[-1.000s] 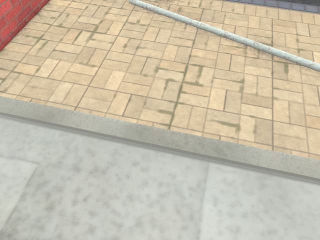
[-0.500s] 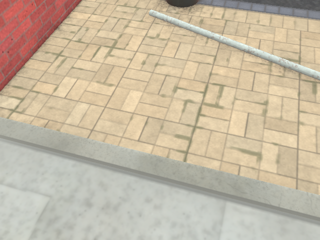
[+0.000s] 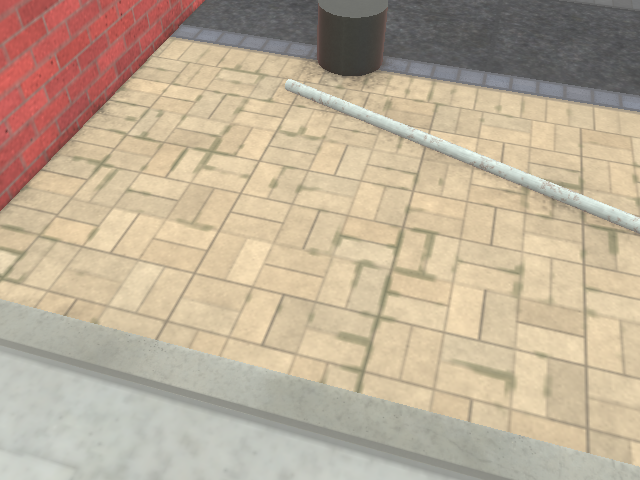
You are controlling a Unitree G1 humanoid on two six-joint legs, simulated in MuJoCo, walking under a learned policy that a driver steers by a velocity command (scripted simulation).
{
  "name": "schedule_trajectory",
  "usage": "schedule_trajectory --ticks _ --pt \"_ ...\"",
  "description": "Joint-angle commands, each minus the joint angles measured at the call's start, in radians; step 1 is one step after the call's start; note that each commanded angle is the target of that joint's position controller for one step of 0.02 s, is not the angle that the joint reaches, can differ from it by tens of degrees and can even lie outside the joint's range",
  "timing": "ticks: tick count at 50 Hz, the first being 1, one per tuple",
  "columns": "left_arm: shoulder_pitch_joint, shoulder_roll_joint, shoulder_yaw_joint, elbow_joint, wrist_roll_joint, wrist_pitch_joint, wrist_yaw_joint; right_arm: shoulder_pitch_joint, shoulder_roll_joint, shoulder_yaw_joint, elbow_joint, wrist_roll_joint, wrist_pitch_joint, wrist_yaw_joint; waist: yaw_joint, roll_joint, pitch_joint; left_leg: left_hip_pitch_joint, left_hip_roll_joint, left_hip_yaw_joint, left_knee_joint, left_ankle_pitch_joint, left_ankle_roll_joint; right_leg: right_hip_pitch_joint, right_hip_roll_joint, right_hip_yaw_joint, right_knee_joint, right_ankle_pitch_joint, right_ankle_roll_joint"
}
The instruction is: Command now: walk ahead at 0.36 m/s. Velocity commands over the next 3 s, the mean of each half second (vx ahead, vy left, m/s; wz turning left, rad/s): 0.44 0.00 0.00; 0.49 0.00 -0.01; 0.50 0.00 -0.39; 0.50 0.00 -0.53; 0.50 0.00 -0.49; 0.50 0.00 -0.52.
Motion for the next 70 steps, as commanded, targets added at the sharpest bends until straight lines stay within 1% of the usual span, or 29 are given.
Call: schedule_trajectory --ticks 1,3,5,6,8,12,15,20,22,24,25,26,27,28,30,33,37,44,48,50,51,52,53,54,56,59,63,66,70 --pt "0.006 0.119 0.027 -0.034 -0.001 -0.025 -0.006 0.004 -0.061 -0.014 -0.052 0.0 -0.035 0.009 -0.021 -0.058 0.183 -0.113 0.021 0.024 -0.06 0.04 0.024 -0.033 -0.316 0.349 -0.232 -0.217 -0.158" --pt "-0.051 0.121 0.03 -0.052 -0.005 -0.038 -0.006 0.132 -0.077 -0.024 -0.013 -0.006 -0.046 0.009 -0.081 -0.005 0.163 0.063 0.036 -0.032 -0.123 0.039 0.046 -0.127 -0.246 0.244 -0.078 -0.025 -0.122" --pt "-0.167 0.052 0.01 -0.12 -0.009 -0.056 -0.014 0.313 -0.183 -0.06 0.042 -0.004 -0.054 -0.007 -0.146 0.269 0.132 0.464 0.267 -0.411 -0.319 0.198 0.154 -0.531 -0.019 -0.04 0.364 -0.02 -0.008" --pt "-0.23 0.103 0.02 -0.132 0.013 -0.05 -0.01 0.303 -0.158 -0.054 0.034 -0.011 -0.054 -0.006 -0.148 0.142 0.172 0.482 0.34 -0.439 -0.323 0.349 0.189 -0.669 -0.051 0.009 0.5 -0.199 0.003" --pt "-0.197 0.084 0.017 -0.115 0.002 -0.045 -0.021 0.22 -0.136 -0.043 0.002 -0.018 -0.054 -0.004 -0.088 0.018 0.151 0.453 0.324 -0.336 -0.329 0.43 0.168 -0.675 -0.112 0.072 0.569 -0.125 0.018" --pt "-0.266 0.068 0.021 -0.154 0.008 -0.025 -0.04 0.137 -0.112 -0.021 -0.006 0.01 -0.078 -0.015 -0.029 0.078 0.183 0.32 0.203 -0.164 -0.408 0.499 0.101 -0.619 -0.109 0.047 0.478 0.118 0.054" --pt "-0.349 0.04 0.011 -0.198 0.011 -0.014 -0.045 0.083 -0.109 -0.014 -0.014 0.009 -0.085 -0.017 -0.011 0.079 0.201 0.187 0.144 -0.069 -0.39 0.559 0.078 -0.478 -0.097 0.021 0.274 0.324 0.053" --pt "-0.449 0.06 0.006 -0.26 0.012 -0.008 -0.035 0.131 -0.152 -0.023 0.016 0.01 -0.082 -0.017 -0.049 0.064 0.239 0.215 0.17 -0.047 -0.4 0.667 0.064 -0.316 -0.083 -0.008 0.036 0.454 -0.016" --pt "-0.381 0.098 0.02 -0.241 0.02 -0.018 -0.025 0.139 -0.188 -0.034 0.023 0.001 -0.067 -0.022 -0.025 0.057 0.182 0.327 0.168 -0.034 -0.25 0.88 0.045 -0.252 -0.049 -0.017 -0.003 0.397 -0.034" --pt "-0.151 0.141 0.042 -0.162 0.021 -0.034 -0.009 0.131 -0.226 -0.048 0.028 -0.005 -0.046 -0.032 0.067 0.066 0.068 0.339 0.153 -0.025 0.07 1.008 0.028 -0.04 -0.025 -0.013 -0.007 0.335 -0.051" --pt "0.007 0.164 0.055 -0.101 0.027 -0.042 -0.001 0.098 -0.218 -0.05 0.02 -0.003 -0.037 -0.031 0.14 0.048 0.016 0.245 0.108 -0.007 0.323 0.871 0.016 0.132 -0.083 0.013 -0.065 0.425 -0.065" --pt "0.119 0.224 0.067 -0.07 0.049 -0.049 -0.001 0.112 -0.117 -0.035 0.004 -0.006 -0.034 -0.032 0.129 -0.061 -0.077 -0.042 0.015 -0.002 0.72 0.176 0.017 0.391 -0.264 0.163 0.139 0.667 -0.087" --pt "0.163 0.253 0.063 -0.075 0.054 -0.057 -0.014 0.281 -0.045 -0.025 0.007 0.039 -0.045 -0.033 0.042 -0.204 -0.256 -0.299 -0.087 -0.127 0.992 -0.298 0.014 0.649 -0.478 0.447 0.278 1.147 -0.17" --pt "0.141 0.275 0.076 -0.078 0.008 -0.051 -0.02 0.249 -0.116 -0.035 -0.007 0.065 -0.046 -0.035 0.08 -0.196 -0.329 -0.405 -0.081 -0.157 1.031 -0.173 0.008 0.624 -0.51 0.597 0.086 0.739 -0.248" --pt "-0.06 0.125 0.035 -0.116 0.014 -0.056 -0.013 0.018 -0.168 -0.043 -0.055 0.022 -0.049 -0.018 0.039 -0.039 -0.021 -0.415 0.025 -0.112 0.883 0.041 0.0 0.244 -0.407 0.448 -0.104 0.419 -0.177" --pt "-0.007 0.073 0.007 -0.064 0.001 -0.078 -0.005 0.002 -0.094 -0.039 -0.066 -0.018 -0.002 0.02 -0.036 -0.045 0.053 -0.283 0.064 -0.095 0.699 0.091 -0.018 0.013 -0.316 0.275 -0.161 0.563 -0.112" --pt "0.045 0.097 0.001 -0.048 -0.009 -0.093 -0.006 -0.125 -0.096 -0.032 -0.122 -0.011 0.026 0.029 -0.044 -0.059 0.116 -0.36 0.077 -0.029 0.522 0.218 -0.037 -0.024 -0.255 0.175 -0.206 0.696 -0.071" --pt "0.162 0.083 -0.028 -0.007 -0.018 -0.068 0.015 -0.414 -0.093 -0.001 -0.222 0.013 -0.004 0.04 0.031 -0.059 0.158 -0.334 0.012 0.076 0.115 0.47 -0.012 0.089 -0.205 0.098 -0.226 0.811 0.004" --pt "0.148 0.103 -0.025 0.005 0.003 -0.049 0.023 -0.324 -0.133 -0.008 -0.206 0.009 -0.007 0.026 -0.016 -0.076 0.109 -0.181 -0.061 0.089 0.136 0.276 0.031 0.177 -0.234 0.063 -0.075 1.147 0.009" --pt "0.102 0.13 -0.019 0.0 0.008 -0.038 0.031 -0.099 -0.179 -0.031 -0.143 0.01 -0.015 0.013 -0.12 -0.091 0.046 0.004 -0.061 0.024 0.05 0.178 0.068 0.171 -0.248 0.108 0.166 1.17 0.004" --pt "0.054 0.133 -0.018 -0.02 0.0 -0.038 0.028 0.072 -0.22 -0.05 -0.102 -0.007 -0.024 0.005 -0.206 -0.035 -0.019 0.195 0.029 -0.074 -0.049 0.248 0.109 0.056 -0.217 0.095 0.411 0.962 0.002" --pt "0.109 0.061 -0.027 -0.038 -0.001 -0.039 0.023 0.138 -0.288 -0.065 -0.097 -0.023 -0.027 0.002 -0.162 0.142 -0.131 0.376 0.284 -0.335 -0.073 0.344 0.173 -0.119 -0.081 0.034 0.765 0.121 -0.002" --pt "0.27 0.027 -0.022 0.001 -0.02 -0.03 0.018 0.084 -0.259 -0.063 -0.113 0.003 -0.018 0.015 -0.08 0.174 -0.179 0.479 0.429 -0.681 -0.153 0.269 0.33 -0.398 0.027 0.105 0.993 -0.29 0.007" --pt "0.164 0.115 -0.001 -0.001 -0.001 -0.025 0.019 -0.026 -0.194 -0.054 -0.136 0.027 -0.016 0.023 -0.066 0.011 -0.015 0.306 0.382 -0.551 -0.242 0.142 0.294 -0.457 -0.058 0.158 0.968 -0.172 -0.005" --pt "0.047 0.11 0.016 -0.04 -0.007 -0.018 0.005 -0.137 -0.128 -0.035 -0.156 0.015 -0.035 0.035 -0.018 -0.007 0.13 0.059 0.313 -0.35 -0.335 0.185 0.227 -0.383 -0.12 0.17 0.849 -0.075 0.0" --pt "0.023 0.065 0.018 -0.058 0.005 0.035 -0.012 -0.096 -0.141 -0.033 -0.148 0.016 -0.065 0.015 0.022 0.014 0.15 -0.021 0.259 -0.193 -0.386 0.29 0.155 -0.322 -0.154 0.164 0.744 -0.011 0.033" --pt "-0.043 0.07 0.031 -0.107 0.028 0.061 -0.037 0.015 -0.215 -0.056 -0.131 -0.015 -0.074 0.0 0.002 0.014 0.1 0.089 0.248 -0.056 -0.3 0.5 0.141 -0.48 -0.164 0.123 0.757 0.177 0.042" --pt "-0.179 0.089 0.05 -0.165 0.011 0.055 -0.039 0.042 -0.158 -0.036 -0.117 -0.003 -0.095 0.003 -0.004 0.054 0.152 0.137 0.212 0.005 -0.283 0.376 0.067 -0.632 -0.171 0.155 0.635 0.304 0.035" --pt "-0.279 0.101 0.056 -0.2 0.022 0.042 -0.043 0.072 -0.184 -0.036 -0.102 -0.012 -0.116 -0.009 -0.034 0.05 0.176 0.109 0.213 0.053 -0.225 0.23 0.051 -0.603 -0.131 0.121 0.423 0.554 0.041"
Next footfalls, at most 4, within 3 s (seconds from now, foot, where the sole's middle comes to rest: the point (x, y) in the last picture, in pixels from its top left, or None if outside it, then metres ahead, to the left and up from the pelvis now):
0.52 right None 0.41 -0.08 -0.84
1.02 left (322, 433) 0.70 0.02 -0.84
1.70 right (416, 347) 1.05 -0.26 -1.01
2.14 left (389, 274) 1.34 -0.19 -1.01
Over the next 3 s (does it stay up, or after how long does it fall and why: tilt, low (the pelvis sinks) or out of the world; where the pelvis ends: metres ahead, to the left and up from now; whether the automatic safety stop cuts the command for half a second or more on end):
stays up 1.41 -0.52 -0.23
